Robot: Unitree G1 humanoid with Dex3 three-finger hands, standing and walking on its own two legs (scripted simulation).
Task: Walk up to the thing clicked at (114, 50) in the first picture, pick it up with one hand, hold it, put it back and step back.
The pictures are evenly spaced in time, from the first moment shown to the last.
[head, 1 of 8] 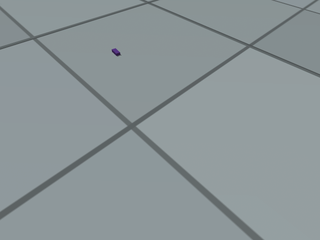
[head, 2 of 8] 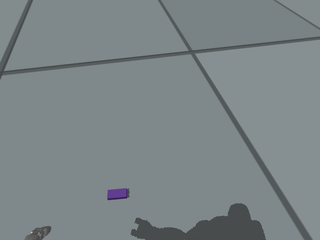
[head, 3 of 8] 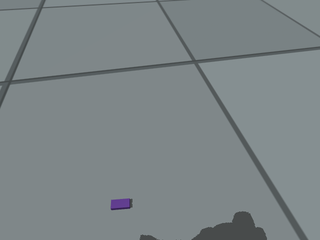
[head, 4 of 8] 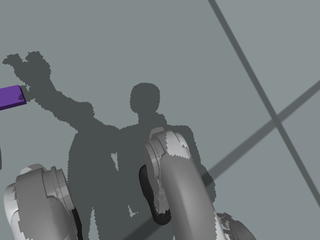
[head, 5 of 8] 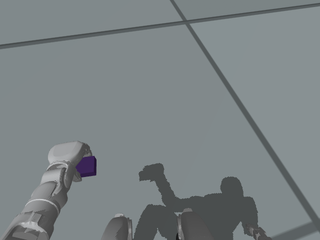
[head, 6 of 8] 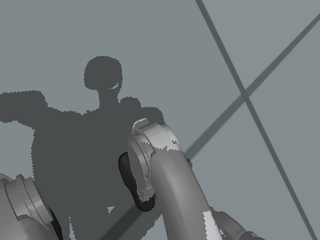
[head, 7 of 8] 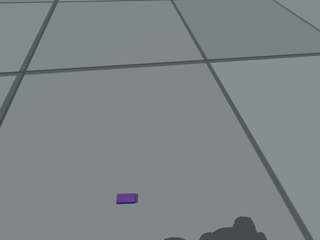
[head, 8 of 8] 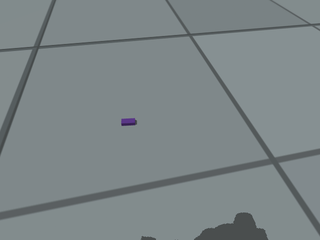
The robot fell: no
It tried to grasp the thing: yes
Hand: left
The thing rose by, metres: 0.68
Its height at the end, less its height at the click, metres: +0.00
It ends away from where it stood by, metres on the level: 0.01
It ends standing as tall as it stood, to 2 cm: yes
